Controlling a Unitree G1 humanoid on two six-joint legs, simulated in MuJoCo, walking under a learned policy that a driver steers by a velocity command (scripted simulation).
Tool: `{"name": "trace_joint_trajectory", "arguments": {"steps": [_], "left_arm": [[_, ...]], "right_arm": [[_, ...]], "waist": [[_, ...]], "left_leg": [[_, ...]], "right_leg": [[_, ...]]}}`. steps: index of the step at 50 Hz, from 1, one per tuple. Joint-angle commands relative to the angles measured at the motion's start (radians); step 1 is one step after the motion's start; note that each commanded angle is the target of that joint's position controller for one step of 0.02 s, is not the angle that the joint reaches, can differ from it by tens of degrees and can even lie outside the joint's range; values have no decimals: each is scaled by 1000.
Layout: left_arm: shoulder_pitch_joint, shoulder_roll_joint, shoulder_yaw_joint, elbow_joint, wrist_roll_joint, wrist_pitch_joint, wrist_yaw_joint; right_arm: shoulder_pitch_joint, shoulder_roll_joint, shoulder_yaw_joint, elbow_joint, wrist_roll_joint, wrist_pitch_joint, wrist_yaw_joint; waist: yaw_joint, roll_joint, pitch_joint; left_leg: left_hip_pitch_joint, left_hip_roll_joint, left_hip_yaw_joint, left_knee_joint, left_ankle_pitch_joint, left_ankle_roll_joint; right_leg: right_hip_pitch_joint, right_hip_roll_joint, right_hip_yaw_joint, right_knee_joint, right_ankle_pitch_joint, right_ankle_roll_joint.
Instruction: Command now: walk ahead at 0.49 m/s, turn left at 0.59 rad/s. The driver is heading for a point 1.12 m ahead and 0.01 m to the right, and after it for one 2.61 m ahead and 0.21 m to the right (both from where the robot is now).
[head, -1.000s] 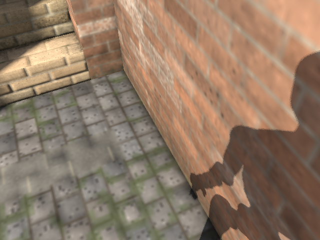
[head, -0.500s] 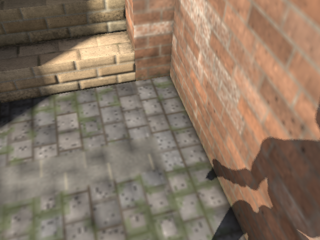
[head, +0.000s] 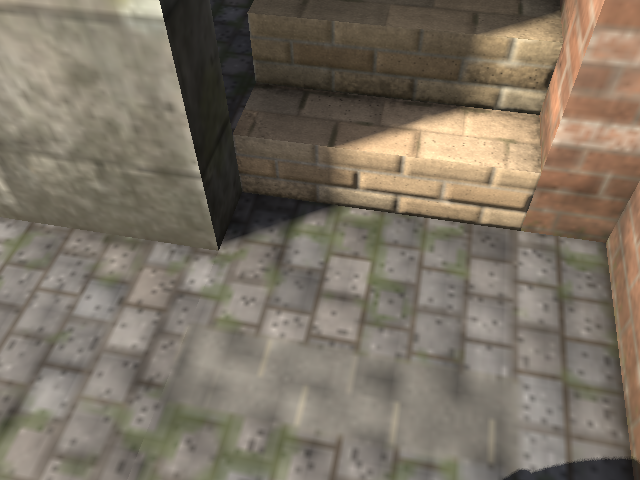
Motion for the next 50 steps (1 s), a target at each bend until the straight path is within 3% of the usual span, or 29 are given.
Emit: {"name": "trace_joint_trajectory", "arguments": {"steps": [1,4,6,8,9,10,11,12,13,14,15,17,19,24,28,31,34,37,38,39,40,41,42,43,44,45,46,48,50], "left_arm": [[-110,146,26,-82,-10,-11,3],[-74,170,30,-77,-25,-8,-3],[-74,176,31,-64,-45,4,-6],[-62,199,32,-57,-48,19,-5],[-66,190,26,-55,-43,26,-1],[-37,166,11,-71,-15,21,8],[149,3,-43,-112,20,0,-20],[84,92,-32,-93,-30,-31,-34],[-71,134,-19,-130,-71,-40,-30],[-123,105,-29,-145,-66,-49,-16],[-132,99,-28,-133,-39,-49,-7],[-72,89,-25,-110,-23,-26,-15],[-71,56,-29,-103,-14,-8,-20],[-241,45,-21,-151,-9,0,-17],[-365,15,-32,-169,-17,-19,-43],[-433,27,-36,-190,-42,-28,-66],[-533,15,-50,-242,-36,-37,-96],[-432,57,-38,-244,-26,-31,-113],[-241,42,-53,-136,64,9,-88],[-78,87,-35,-92,81,12,-72],[109,176,-2,-39,92,45,-88],[185,265,45,-37,77,69,-94],[115,186,32,-47,-11,77,-78],[10,177,28,-69,-34,75,-63],[-69,122,17,-90,-31,78,-49],[-92,99,8,-80,-26,84,-34],[-115,99,5,-82,-9,92,-34],[-163,120,9,-105,20,79,-42],[-153,132,14,-109,28,75,-45]], "right_arm": [[-72,26,20,-102,5,-4,24],[-151,9,19,-149,9,17,45],[-166,-29,3,-167,8,21,54],[-48,-79,-24,-148,-10,16,58],[138,-115,-51,-88,-12,17,53],[282,-180,-82,-45,-10,25,31],[251,-318,-96,-24,-17,23,25],[291,-191,-62,-42,-26,11,30],[242,-141,-44,-18,-36,-8,38],[153,-124,-38,-18,-34,-22,37],[87,-88,-28,-22,-33,-29,37],[53,-49,-20,-20,-46,-38,38],[76,-56,-23,11,-31,-41,32],[145,-65,-18,71,-35,-34,5],[185,-93,-16,111,-44,-30,-17],[228,-92,-12,149,-46,-33,-22],[251,-107,-12,171,-48,-28,-36],[223,-124,-11,163,-73,-16,-57],[213,-115,-7,185,-109,-44,-42],[229,-115,-5,191,-100,-52,-36],[147,-157,-22,148,-36,-60,-64],[189,-108,-4,117,9,-67,-59],[114,-128,2,100,-35,-58,-54],[125,-84,25,83,-72,-41,-52],[124,-76,33,84,-98,-34,-34],[63,-75,31,57,-113,-21,-23],[42,-69,35,38,-115,-5,-16],[93,-46,39,63,-109,17,-18],[32,-32,47,56,-86,6,-34]], "waist": [[-33,-97,53],[-12,-111,79],[-30,-136,66],[-109,-167,-25],[-210,-149,-122],[-276,-58,-208],[-88,289,-367],[-164,131,-513],[-180,55,-296],[-143,-10,-172],[-106,-27,-108],[-50,6,-106],[-39,-8,-78],[-95,17,36],[-143,24,87],[-154,15,111],[-153,-20,103],[-78,18,-30],[-47,76,-73],[12,91,-134],[104,-28,-184],[119,-334,-371],[106,-204,-440],[8,-91,-339],[-27,30,-219],[-63,61,-84],[-87,55,-36],[-124,-24,-20],[-100,-77,-13]], "left_leg": [[1,4,62,-151,170,0],[73,-8,101,-249,204,34],[95,-37,117,-302,135,71],[268,-120,172,-315,49,121],[516,-166,180,-339,69,155],[811,-98,28,-320,127,193],[1115,182,-529,-458,-96,394],[1120,248,-776,-659,-343,404],[993,225,-626,-686,-245,331],[828,187,-492,-684,-89,287],[702,145,-373,-681,60,263],[605,91,-261,-721,198,252],[559,80,-193,-765,236,257],[561,28,-83,-834,215,212],[569,18,-20,-884,110,160],[683,64,19,-897,151,146],[838,111,52,-821,315,139],[892,110,84,-608,865,95],[893,58,148,-463,1005,72],[771,56,155,-222,1022,60],[525,87,113,135,1072,9],[90,-110,141,667,115,-66],[-28,-190,73,793,-473,-45],[-20,-101,-6,676,-383,-13],[26,-59,-5,518,-346,8],[60,-41,7,414,-340,8],[119,-27,11,337,-362,8],[244,-26,63,116,-338,-9],[299,-37,94,-56,-275,-27]], "right_leg": [[-70,-224,43,-68,414,-123],[-42,-256,2,-103,355,-112],[44,-275,-18,-53,495,-100],[98,-274,-54,146,844,-94],[27,-243,-75,354,903,-74],[-201,-204,-62,638,668,-35],[-574,-14,27,1040,-320,31],[-636,-6,244,1143,-333,17],[-725,-47,231,1149,-246,-1],[-708,-97,229,1056,-162,-18],[-665,-132,229,989,-99,-20],[-550,-170,248,915,-29,-22],[-543,-168,221,876,-5,-3],[-676,-141,187,613,270,35],[-619,-90,137,385,472,19],[-656,-69,149,308,460,-6],[-711,-24,148,202,371,-41],[-554,61,79,214,290,-91],[-424,127,9,199,214,-117],[-210,130,28,222,163,-157],[11,74,52,233,238,-229],[428,-203,412,309,699,-465],[436,-244,573,256,945,-514],[299,-240,513,209,750,-458],[98,-202,498,127,541,-403],[-84,-172,497,60,448,-364],[-215,-156,496,19,377,-350],[-384,-95,446,-12,351,-336],[-434,-73,451,-33,361,-317]]}}
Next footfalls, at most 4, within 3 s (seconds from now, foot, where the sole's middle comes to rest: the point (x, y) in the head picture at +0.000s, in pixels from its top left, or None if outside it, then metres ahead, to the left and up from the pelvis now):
0.20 left None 0.31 0.16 -0.78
0.78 right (333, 378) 0.70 0.07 -0.78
1.16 left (270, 319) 0.85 0.23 -0.78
1.50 right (391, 286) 0.96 -0.06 -0.78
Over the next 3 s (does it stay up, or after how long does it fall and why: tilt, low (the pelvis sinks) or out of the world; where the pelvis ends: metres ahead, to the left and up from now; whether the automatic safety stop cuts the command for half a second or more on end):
stays up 0.83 0.00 -0.01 its command is cut before an obstacle after 0.8 s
